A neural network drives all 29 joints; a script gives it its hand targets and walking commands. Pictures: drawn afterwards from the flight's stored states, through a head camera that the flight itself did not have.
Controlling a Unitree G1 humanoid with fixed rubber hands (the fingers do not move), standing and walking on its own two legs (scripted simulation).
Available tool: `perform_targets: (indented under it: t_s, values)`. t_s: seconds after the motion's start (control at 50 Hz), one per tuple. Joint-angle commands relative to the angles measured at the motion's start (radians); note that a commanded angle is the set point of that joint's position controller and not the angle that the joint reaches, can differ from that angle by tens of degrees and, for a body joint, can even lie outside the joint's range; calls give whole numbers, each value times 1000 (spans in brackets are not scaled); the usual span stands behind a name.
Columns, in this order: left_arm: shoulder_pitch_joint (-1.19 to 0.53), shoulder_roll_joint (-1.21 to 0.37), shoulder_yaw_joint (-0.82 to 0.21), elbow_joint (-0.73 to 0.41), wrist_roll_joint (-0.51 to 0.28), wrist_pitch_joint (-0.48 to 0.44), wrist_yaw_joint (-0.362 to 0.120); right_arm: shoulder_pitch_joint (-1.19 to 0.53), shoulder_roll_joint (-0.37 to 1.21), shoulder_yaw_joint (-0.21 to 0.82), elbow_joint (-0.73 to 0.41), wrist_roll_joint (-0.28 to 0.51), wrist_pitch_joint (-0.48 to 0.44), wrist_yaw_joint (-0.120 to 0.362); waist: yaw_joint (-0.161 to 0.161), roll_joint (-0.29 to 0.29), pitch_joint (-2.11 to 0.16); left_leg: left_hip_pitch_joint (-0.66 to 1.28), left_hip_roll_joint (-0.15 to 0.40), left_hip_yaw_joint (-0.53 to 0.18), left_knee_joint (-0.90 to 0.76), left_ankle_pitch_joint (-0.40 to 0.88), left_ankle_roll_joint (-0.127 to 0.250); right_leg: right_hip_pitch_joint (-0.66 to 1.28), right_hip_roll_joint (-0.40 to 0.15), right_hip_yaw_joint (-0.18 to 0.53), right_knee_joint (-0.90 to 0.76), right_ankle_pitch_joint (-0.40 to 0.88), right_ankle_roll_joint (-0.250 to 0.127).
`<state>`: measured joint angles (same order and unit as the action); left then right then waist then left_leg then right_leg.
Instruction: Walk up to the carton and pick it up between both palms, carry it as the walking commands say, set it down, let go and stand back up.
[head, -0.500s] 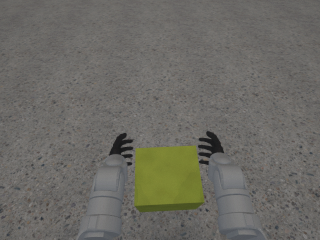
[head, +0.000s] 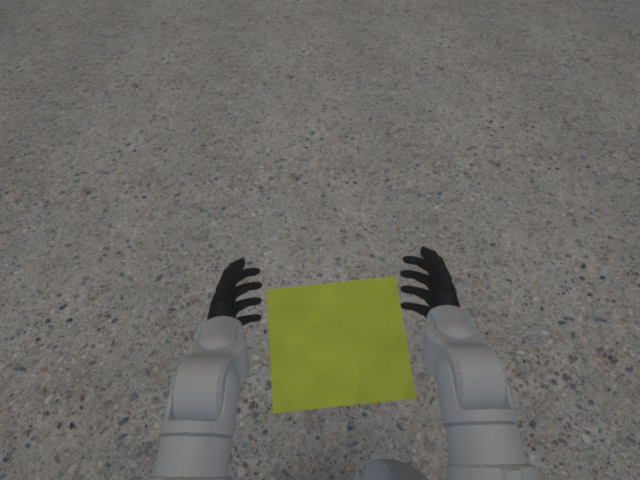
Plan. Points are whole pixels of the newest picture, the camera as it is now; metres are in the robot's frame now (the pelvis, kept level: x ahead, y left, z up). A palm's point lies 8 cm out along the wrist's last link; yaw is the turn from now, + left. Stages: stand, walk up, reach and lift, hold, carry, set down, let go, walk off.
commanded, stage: carry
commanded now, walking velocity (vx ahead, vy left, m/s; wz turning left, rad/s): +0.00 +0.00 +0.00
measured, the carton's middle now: (337, 345) +0.30 -0.01 -0.06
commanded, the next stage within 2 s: hold in 1.54 s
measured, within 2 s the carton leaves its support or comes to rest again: neither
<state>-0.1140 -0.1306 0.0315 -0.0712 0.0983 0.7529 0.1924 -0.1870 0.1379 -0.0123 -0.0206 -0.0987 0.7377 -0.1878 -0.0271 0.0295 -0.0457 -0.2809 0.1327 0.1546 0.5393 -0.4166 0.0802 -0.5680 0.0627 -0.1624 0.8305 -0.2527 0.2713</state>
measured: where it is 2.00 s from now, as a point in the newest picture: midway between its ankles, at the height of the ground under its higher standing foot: outside the picture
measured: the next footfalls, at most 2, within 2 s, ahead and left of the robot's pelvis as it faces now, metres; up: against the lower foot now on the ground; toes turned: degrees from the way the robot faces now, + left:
right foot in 0.10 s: +0.06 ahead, -0.15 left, +0.00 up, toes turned +12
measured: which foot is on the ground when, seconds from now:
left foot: down 0.00-1.00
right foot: up 0.00-0.08, down 0.10-1.00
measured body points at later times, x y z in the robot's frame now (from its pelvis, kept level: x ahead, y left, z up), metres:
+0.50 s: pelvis -0.01 -0.02 +0.00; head -0.03 -0.02 +0.45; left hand +0.29 +0.13 +0.03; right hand +0.31 -0.14 +0.04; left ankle -0.02 +0.13 -0.73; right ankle +0.02 -0.15 -0.73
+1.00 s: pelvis -0.02 +0.00 +0.00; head -0.03 +0.00 +0.45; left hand +0.29 +0.15 +0.03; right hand +0.30 -0.12 +0.04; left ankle -0.02 +0.13 -0.73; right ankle +0.02 -0.15 -0.73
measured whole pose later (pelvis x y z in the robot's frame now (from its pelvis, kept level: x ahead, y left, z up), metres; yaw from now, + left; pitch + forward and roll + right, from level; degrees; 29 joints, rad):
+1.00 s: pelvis -0.02 +0.00 +0.00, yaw +3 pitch +3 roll +0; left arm -0.26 -0.15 0.11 0.17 0.18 0.80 0.15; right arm -0.29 0.16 -0.13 0.20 -0.18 0.76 -0.13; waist -0.01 -0.02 -0.09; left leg -0.34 0.05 0.07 0.56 -0.27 -0.02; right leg -0.36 -0.09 -0.04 0.55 -0.23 0.05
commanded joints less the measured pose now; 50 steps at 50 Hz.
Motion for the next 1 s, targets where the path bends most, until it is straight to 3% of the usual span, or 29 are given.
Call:
perform_targets:
  t_s: [0.0,0.02,0.04,0.06,0.08,0.1,0.12,0.14,0.16,0.18,0.2,0.22,0.24,0.28,0.34,0.5,0.98]
  values:
    - [-389,-759,-434,-22,-133,49,-200,-363,737,391,-12,155,67,207,33,130,-282,-55,229,-213,-173,147,72,77,-140,349,336,-238,-175]
    - [-396,-755,-401,-15,-123,51,-194,-391,758,395,10,183,75,225,37,51,-247,22,114,-56,-45,445,-28,95,-141,244,-15,-179,-243]
    - [-422,-707,-335,84,-89,34,-202,-417,726,333,105,137,60,230,24,21,-209,67,72,-41,19,466,-46,139,-92,106,-256,-135,-237]
    - [-424,-585,-179,384,24,-14,-221,-414,598,169,409,11,16,244,39,-1,-224,56,57,-48,57,405,-56,292,-61,1,-423,20,-219]
    - [-504,-651,-220,286,-22,-70,-237,-473,655,208,322,48,-44,257,24,-19,-234,2,43,-77,94,284,-70,382,-100,56,-452,108,-203]
    - [-541,-666,-205,346,-29,-99,-249,-448,653,183,388,29,-78,257,0,-84,-231,-118,4,-113,159,62,-97,421,-236,241,-419,392,-217]
    - [-550,-626,-156,452,-12,-142,-252,-410,618,147,492,-3,-114,256,-1,-268,-287,-167,-52,-75,218,-111,-130,412,-354,399,-397,704,-332]
    - [-602,-869,-422,102,-207,-126,-235,-480,845,416,141,202,-94,246,7,-240,-306,-152,-58,-99,263,-150,-129,399,-366,426,-402,668,-378]
    - [-647,-949,-501,-224,-305,-95,-203,-534,911,469,-210,302,-72,214,4,-172,-322,-122,-49,-106,213,-71,-115,384,-340,360,-372,633,-383]
    - [-424,-882,-420,127,-155,-46,-212,-366,833,379,93,159,-31,218,-5,-129,-361,-38,-34,-108,85,78,-88,352,-298,257,-340,570,-355]
    - [-374,-819,-375,182,-117,-56,-212,-358,783,349,132,139,-33,225,2,-96,-387,71,-1,-105,12,336,-83,324,-255,173,-296,527,-317]
    - [-409,-792,-362,159,-112,-71,-226,-362,769,321,169,117,-45,236,6,-46,-376,88,19,-134,21,498,-75,327,-207,135,-284,452,-295]
    - [-450,-814,-395,93,-131,-76,-234,-393,795,349,122,137,-51,245,12,1,-365,107,28,-135,28,567,-71,329,-198,136,-295,391,-290]
    - [-514,-843,-429,3,-161,-61,-229,-443,828,381,39,174,-38,245,11,-7,-328,95,20,-125,5,466,-79,309,-203,152,-320,349,-296]
    - [-459,-821,-407,42,-147,-29,-224,-385,820,360,81,157,-9,237,7,-52,-333,76,5,-125,-16,356,-78,328,-215,164,-341,335,-298]
    - [-532,-841,-369,137,-129,-16,-242,-433,841,307,191,128,2,258,10,-23,-256,17,4,-140,-91,195,-75,279,-195,162,-383,84,-281]
    - [-561,-888,-391,132,-155,-3,-257,-459,890,323,162,150,11,270,15,-28,-309,29,-3,-140,-73,301,-69,319,-203,141,-334,184,-261]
